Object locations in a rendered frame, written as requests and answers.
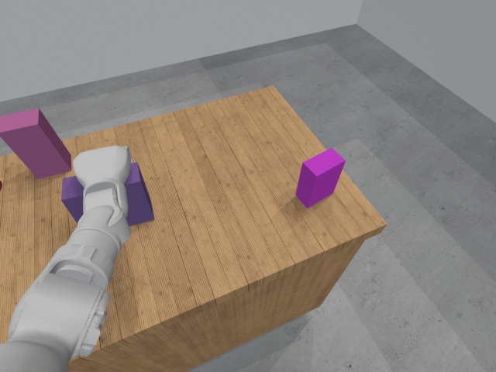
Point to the left robot hand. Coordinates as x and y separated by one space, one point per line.
111 161

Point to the sponge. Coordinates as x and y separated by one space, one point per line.
139 203

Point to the left robot forearm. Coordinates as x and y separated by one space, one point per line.
93 246

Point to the table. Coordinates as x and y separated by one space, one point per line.
231 254

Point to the robot left upper arm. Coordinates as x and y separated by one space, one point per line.
63 319

